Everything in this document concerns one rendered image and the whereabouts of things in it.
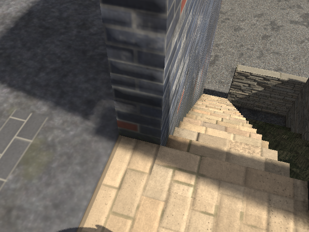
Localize stairs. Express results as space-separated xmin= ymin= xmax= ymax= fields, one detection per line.
xmin=166 ymin=94 xmax=290 ymax=178

